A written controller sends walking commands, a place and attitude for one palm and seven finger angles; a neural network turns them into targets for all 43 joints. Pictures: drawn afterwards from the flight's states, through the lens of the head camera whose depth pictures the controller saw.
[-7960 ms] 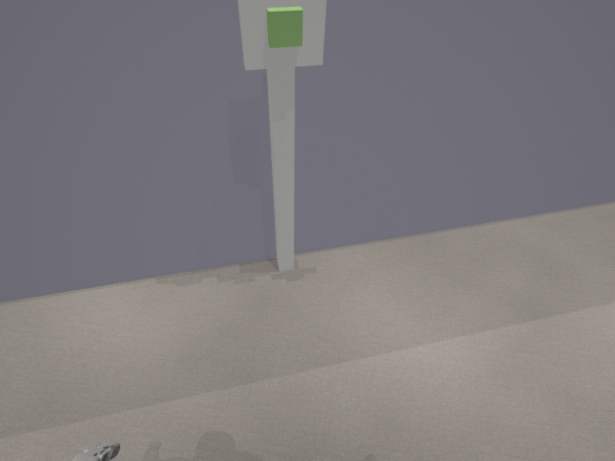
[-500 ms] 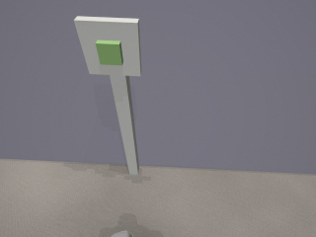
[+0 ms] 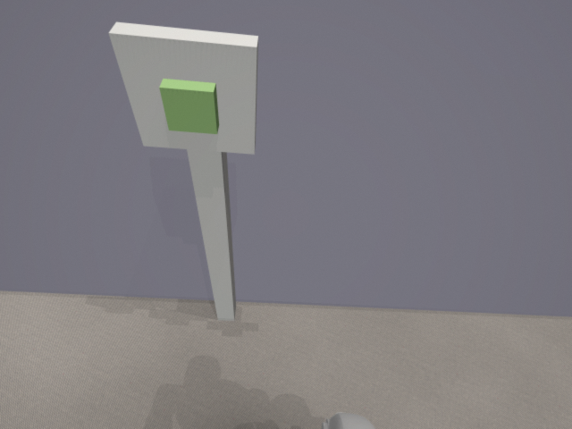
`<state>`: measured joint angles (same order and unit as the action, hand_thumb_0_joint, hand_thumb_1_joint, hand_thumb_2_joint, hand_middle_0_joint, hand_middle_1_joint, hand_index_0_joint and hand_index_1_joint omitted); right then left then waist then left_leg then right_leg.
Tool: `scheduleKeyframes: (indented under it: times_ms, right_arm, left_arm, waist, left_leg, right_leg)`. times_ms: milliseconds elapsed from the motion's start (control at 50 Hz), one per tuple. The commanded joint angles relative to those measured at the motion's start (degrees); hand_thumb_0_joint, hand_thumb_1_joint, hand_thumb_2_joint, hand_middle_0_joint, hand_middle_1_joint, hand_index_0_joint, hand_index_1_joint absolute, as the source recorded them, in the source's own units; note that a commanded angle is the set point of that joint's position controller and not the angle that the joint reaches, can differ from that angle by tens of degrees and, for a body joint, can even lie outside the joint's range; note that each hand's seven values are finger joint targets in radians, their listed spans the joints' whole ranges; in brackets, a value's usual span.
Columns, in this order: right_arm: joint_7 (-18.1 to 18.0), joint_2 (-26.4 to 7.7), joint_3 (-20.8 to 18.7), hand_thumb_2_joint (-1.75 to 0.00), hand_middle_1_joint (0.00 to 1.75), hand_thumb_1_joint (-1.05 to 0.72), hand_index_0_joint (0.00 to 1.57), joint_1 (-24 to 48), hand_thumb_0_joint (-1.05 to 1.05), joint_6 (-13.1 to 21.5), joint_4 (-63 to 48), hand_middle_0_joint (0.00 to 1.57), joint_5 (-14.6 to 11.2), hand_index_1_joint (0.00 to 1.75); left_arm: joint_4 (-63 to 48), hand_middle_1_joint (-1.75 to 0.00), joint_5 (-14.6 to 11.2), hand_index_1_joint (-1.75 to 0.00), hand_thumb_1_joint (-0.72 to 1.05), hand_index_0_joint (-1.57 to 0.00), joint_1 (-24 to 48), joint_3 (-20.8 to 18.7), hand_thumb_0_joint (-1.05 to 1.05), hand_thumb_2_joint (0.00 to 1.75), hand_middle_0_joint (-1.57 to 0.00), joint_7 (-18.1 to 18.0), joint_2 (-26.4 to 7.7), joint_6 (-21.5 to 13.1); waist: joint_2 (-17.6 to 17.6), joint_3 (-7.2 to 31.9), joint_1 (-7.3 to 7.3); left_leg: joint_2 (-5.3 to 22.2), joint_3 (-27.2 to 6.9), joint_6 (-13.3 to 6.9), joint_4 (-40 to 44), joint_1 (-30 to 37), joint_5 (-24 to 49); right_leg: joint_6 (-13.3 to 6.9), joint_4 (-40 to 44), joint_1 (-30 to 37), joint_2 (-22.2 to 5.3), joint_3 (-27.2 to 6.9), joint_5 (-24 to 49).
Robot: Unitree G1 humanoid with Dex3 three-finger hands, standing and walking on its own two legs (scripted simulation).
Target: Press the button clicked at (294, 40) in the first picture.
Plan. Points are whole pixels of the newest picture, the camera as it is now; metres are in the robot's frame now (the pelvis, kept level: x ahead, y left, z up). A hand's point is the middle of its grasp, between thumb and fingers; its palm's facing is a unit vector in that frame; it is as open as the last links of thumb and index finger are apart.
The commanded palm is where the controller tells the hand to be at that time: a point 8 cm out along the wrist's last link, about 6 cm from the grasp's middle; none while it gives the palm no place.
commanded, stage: come to a stop and stand still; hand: left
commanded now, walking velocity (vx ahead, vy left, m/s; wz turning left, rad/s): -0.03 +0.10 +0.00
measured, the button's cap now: (191, 106) +0.50 +0.18 +0.16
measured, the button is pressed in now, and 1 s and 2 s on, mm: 0 0 0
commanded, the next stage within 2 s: look again from close up in 0.88 s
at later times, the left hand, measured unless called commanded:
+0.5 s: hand out of the picture +0.00 +0.17 -0.17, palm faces +0.09 -0.97 -0.25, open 7.3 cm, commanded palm none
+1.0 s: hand out of the picture -0.04 +0.16 -0.18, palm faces +0.03 -0.98 -0.18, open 7.3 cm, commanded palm none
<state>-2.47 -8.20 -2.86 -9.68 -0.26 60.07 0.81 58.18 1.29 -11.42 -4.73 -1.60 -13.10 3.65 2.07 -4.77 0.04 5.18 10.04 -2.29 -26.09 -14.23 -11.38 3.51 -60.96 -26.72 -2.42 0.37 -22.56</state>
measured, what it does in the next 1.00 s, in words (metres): steps on the spot: right foot, then left foot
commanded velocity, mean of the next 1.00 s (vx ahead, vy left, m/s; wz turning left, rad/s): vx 0.02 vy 0.06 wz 0.00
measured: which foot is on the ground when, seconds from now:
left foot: down 0.00-0.14, up 0.16-0.52, down 0.54-1.00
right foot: up 0.00-0.12, down 0.14-1.00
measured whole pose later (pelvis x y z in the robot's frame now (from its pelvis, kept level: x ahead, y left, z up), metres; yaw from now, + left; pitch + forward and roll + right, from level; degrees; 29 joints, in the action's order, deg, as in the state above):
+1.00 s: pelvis -0.03 +0.00 +0.00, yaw +0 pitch -1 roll +0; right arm -1.3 -8.6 -0.1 -15.8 0.6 65.2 0.0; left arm 66.2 0.9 -15.8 0.2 -2.2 -7.4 -0.3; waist -0.3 -1.1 0.3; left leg 1.1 4.2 -0.2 -23.9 -8.6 -14.4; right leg 1.2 -24.5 -10.7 -2.5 2.6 -12.9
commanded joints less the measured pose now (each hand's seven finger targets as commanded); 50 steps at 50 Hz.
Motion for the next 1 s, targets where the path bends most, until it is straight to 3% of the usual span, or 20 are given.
scheduleKeyframes:
  times_ms: [0, 40, 80, 100, 120, 140, 180, 240, 400, 460, 480, 520, 540, 580, 660, 720, 780, 940, 960, 980]
  right_arm:
    - [0.3, -10.5, -2.8, -0.90, 0.30, -0.90, 0.20, -2.3, 0.00, 0.1, -2.6, 0.20, 0.8, 0.30]
    - [0.7, -10.7, -2.9, -0.90, 0.30, -0.90, 0.20, -2.6, 0.00, -0.3, -2.6, 0.20, 0.9, 0.30]
    - [1.2, -10.3, -3.0, -0.90, 0.30, -0.90, 0.20, -2.3, 0.00, -0.5, -2.6, 0.20, 0.4, 0.30]
    - [1.6, -7.2, -2.5, -0.90, 0.30, -0.90, 0.20, -4.3, 0.00, -0.6, -2.5, 0.20, -0.2, 0.30]
    - [2.2, -3.1, -1.5, -0.90, 0.30, -0.90, 0.20, -5.9, 0.00, -0.9, -4.0, 0.20, -0.5, 0.30]
    - [2.2, -4.9, -1.7, -0.90, 0.30, -0.90, 0.20, -3.4, 0.00, -1.8, -4.9, 0.20, -0.2, 0.30]
    - [1.9, -6.0, -1.7, -0.90, 0.30, -0.90, 0.20, -1.8, 0.00, -3.1, -5.2, 0.20, 0.3, 0.30]
    - [2.7, -7.2, -2.2, -0.90, 0.30, -0.90, 0.20, -4.9, 0.00, -2.7, -3.0, 0.20, 0.3, 0.30]
    - [2.8, -5.7, -1.1, -0.90, 0.30, -0.90, 0.20, -2.4, 0.00, -1.4, -5.0, 0.20, -0.1, 0.30]
    - [2.2, -5.2, -0.6, -0.90, 0.30, -0.90, 0.20, -8.8, 0.00, -0.6, -2.7, 0.20, -0.3, 0.30]
    - [2.0, -6.3, -0.5, -0.90, 0.30, -0.90, 0.20, -10.9, 0.00, 0.1, -1.8, 0.20, -0.4, 0.30]
    - [1.7, -13.0, -1.4, -0.90, 0.30, -0.90, 0.20, -9.4, 0.00, 0.4, -3.1, 0.20, 0.0, 0.30]
    - [1.4, -12.2, -1.1, -0.90, 0.30, -0.90, 0.20, -6.6, 0.00, 0.5, -3.3, 0.20, 0.2, 0.30]
    - [0.8, -9.6, -0.2, -0.90, 0.30, -0.90, 0.20, -2.7, 0.00, 0.5, -2.8, 0.20, 0.4, 0.30]
    - [0.4, -8.7, 0.4, -0.90, 0.30, -0.90, 0.20, -3.4, 0.00, 0.9, -1.1, 0.20, 0.0, 0.30]
    - [0.6, -6.2, 0.7, -0.90, 0.30, -0.90, 0.20, -6.5, 0.00, 1.3, 0.5, 0.20, -0.9, 0.30]
    - [0.6, -6.1, 0.9, -0.90, 0.30, -0.90, 0.20, -7.3, 0.00, 0.9, 1.9, 0.20, -0.5, 0.30]
    - [0.6, -5.2, 1.8, -0.90, 0.30, -0.90, 0.20, -8.8, 0.00, 1.6, 4.2, 0.20, -0.5, 0.30]
    - [1.4, -7.7, 2.0, -0.90, 0.30, -0.90, 0.20, -5.1, 0.00, 2.3, -0.1, 0.20, -0.7, 0.30]
    - [1.6, -5.1, 2.1, -0.90, 0.30, -0.90, 0.20, -7.6, 0.00, 1.7, -1.2, 0.20, -0.1, 0.30]
  left_arm:
    - [-2.9, -0.30, -0.2, -0.30, 0.90, -0.20, -3.1, 0.8, 0.00, 0.90, -0.20, 0.1, 0.1, -0.8]
    - [-3.0, -0.30, -0.3, -0.30, 0.90, -0.20, -3.3, 1.1, 0.00, 0.90, -0.20, 0.0, 0.1, -1.7]
    - [-1.1, -0.30, -0.2, -0.30, 0.90, -0.20, -8.1, 1.0, 0.00, 0.90, -0.20, -0.1, -0.9, -2.9]
    - [-1.0, -0.30, 0.4, -0.30, 0.90, -0.20, -8.5, 0.9, 0.00, 0.90, -0.20, -0.4, -4.1, -3.7]
    - [-2.0, -0.30, 0.7, -0.30, 0.90, -0.20, -5.5, 0.5, 0.00, 0.90, -0.20, -0.7, -9.3, -4.5]
    - [-2.9, -0.30, 0.3, -0.30, 0.90, -0.20, -6.2, 0.5, 0.00, 0.90, -0.20, -0.6, -10.8, -4.1]
    - [-2.6, -0.30, 0.2, -0.30, 0.90, -0.20, -3.6, 0.0, 0.00, 0.90, -0.20, -0.8, -10.5, -4.3]
    - [-3.8, -0.30, 0.3, -0.30, 0.90, -0.20, -0.3, 0.2, 0.00, 0.90, -0.20, -0.9, -7.9, -4.0]
    - [-2.1, -0.30, 0.8, -0.30, 0.90, -0.20, -5.1, -0.3, 0.00, 0.90, -0.20, -0.6, -8.8, -3.9]
    - [-1.6, -0.30, 0.2, -0.30, 0.90, -0.20, -2.4, -0.3, 0.00, 0.90, -0.20, -0.6, -8.5, -3.4]
    - [-1.8, -0.30, -0.3, -0.30, 0.90, -0.20, -2.0, 0.1, 0.00, 0.90, -0.20, -0.5, -6.6, -3.1]
    - [-2.8, -0.30, -0.7, -0.30, 0.90, -0.20, -2.9, 1.3, 0.00, 0.90, -0.20, -0.1, -1.2, -2.4]
    - [-2.4, -0.30, -0.4, -0.30, 0.90, -0.20, -1.6, 1.7, 0.00, 0.90, -0.20, -0.1, -1.0, -2.1]
    - [-0.1, -0.30, 0.1, -0.30, 0.90, -0.20, -2.1, 1.9, 0.00, 0.90, -0.20, 0.3, -0.9, -1.8]
    - [3.2, -0.30, -0.4, -0.30, 0.90, -0.20, -6.8, 3.0, 0.00, 0.90, -0.20, 0.5, 0.2, -3.1]
    - [5.0, -0.30, -0.5, -0.30, 0.90, -0.20, -7.7, 3.4, 0.00, 0.90, -0.20, 0.0, -2.7, -4.4]
    - [5.7, -0.30, -0.6, -0.30, 0.90, -0.20, -5.7, 3.7, 0.00, 0.90, -0.20, -0.1, -1.8, -4.6]
    - [6.5, -0.30, -0.8, -0.30, 0.90, -0.20, -7.0, 3.9, 0.00, 0.90, -0.20, -0.5, -0.5, -4.3]
    - [7.6, -0.30, 0.1, -0.30, 0.90, -0.20, -10.4, 4.5, 0.00, 0.90, -0.20, -2.8, -1.7, -5.6]
    - [5.1, -0.30, -0.4, -0.30, 0.90, -0.20, -8.9, 4.2, 0.00, 0.90, -0.20, -2.2, -3.2, -6.0]
  waist:
    - [-15.6, 7.2, -0.76]
    - [-16.3, 7.3, -0.74]
    - [-11.6, 9.2, 1.81]
    - [-2.1, 8.9, 1.63]
    - [12.3, 6.8, -0.13]
    - [8.8, 6.1, 1.95]
    - [14.7, 3.5, 1.38]
    - [8.7, 2.9, 0.26]
    - [11.0, 4.0, 3.30]
    - [9.2, 6.2, -0.04]
    - [3.7, 6.9, -0.76]
    - [-16.0, 4.6, 0.07]
    - [-17.5, 2.6, -0.32]
    - [-16.5, -1.7, 1.09]
    - [-10.4, 2.0, 1.98]
    - [-2.5, 4.4, 0.20]
    - [3.8, 2.0, -0.58]
    - [-1.7, 1.0, 0.21]
    - [0.4, -1.8, 1.34]
    - [-2.5, 1.4, -0.44]
  left_leg:
    - [13.3, -8.8, -6.5, 4.9, 6.3, 28.5]
    - [12.9, -10.6, -5.8, 4.1, 4.8, 24.8]
    - [9.5, -8.5, -2.2, -0.7, 1.5, 13.4]
    - [4.8, -5.7, 1.5, -6.8, -2.3, 1.0]
    - [-1.2, -3.6, 4.8, -13.3, -10.8, -17.1]
    - [-2.0, -8.0, 4.3, -19.8, -8.8, -21.7]
    - [-2.4, -11.4, 4.3, -28.6, -12.8, -20.1]
    - [-2.4, -10.6, 5.2, -34.4, -13.6, -11.2]
    - [-3.4, -7.1, 5.2, -14.9, -7.8, -13.5]
    - [-4.3, -5.4, 4.7, 0.6, 4.3, -4.1]
    - [-2.7, -7.1, 4.2, 5.4, 9.6, -0.6]
    - [12.3, -23.3, -1.7, 12.4, 4.2, -1.9]
    - [12.6, -25.0, -4.3, 16.6, -1.6, -9.1]
    - [8.8, -20.0, -4.3, 16.4, -5.1, -6.5]
    - [5.7, -14.2, -3.2, 8.9, 1.4, 7.8]
    - [1.0, -11.2, 1.0, 4.1, 3.1, 7.1]
    - [0.9, -10.4, 2.0, 5.3, 5.7, 4.4]
    - [1.3, -11.0, 1.6, 8.3, 4.3, 3.7]
    - [2.1, -9.4, 2.6, -2.0, -1.5, 8.4]
    - [-0.9, -10.0, 2.4, 0.2, -0.1, -4.1]
  right_leg:
    - [-0.7, 10.5, 3.2, -0.9, 2.1, -1.9]
    - [-1.5, 19.5, 7.7, -0.7, 3.2, -1.8]
    - [-1.4, 34.2, 16.9, -0.7, 4.6, 11.1]
    - [-2.1, 41.3, 20.2, -5.8, -0.4, 17.6]
    - [-6.9, 44.4, 19.9, -18.7, -14.7, 26.6]
    - [-10.7, 44.4, 13.9, -22.4, -14.0, 29.6]
    - [-12.5, 44.9, 12.0, -21.1, -16.3, 28.1]
    - [-10.4, 43.3, 13.2, -16.2, -8.1, 23.5]
    - [-11.3, 43.7, 16.5, -15.5, -9.4, 16.9]
    - [-8.5, 39.4, 12.4, -12.4, -6.3, 16.0]
    - [-6.3, 35.7, 8.6, -9.5, -3.9, 12.0]
    - [-1.6, 25.1, 4.1, -1.7, 3.7, -1.5]
    - [-1.1, 20.7, 5.4, -1.7, 3.3, -4.3]
    - [-2.0, 16.6, 6.8, -2.2, 1.6, -2.1]
    - [-1.8, 30.9, 12.4, -1.7, 2.4, 5.7]
    - [-3.9, 40.3, 17.3, -6.4, -3.8, 21.6]
    - [-4.2, 40.5, 12.7, -5.6, -3.4, 16.9]
    - [-3.8, 41.4, 15.0, -4.4, -2.0, 14.2]
    - [-4.3, 38.9, 14.3, -6.1, -2.9, 26.5]
    - [-5.6, 39.6, 13.5, -7.3, -4.8, 12.7]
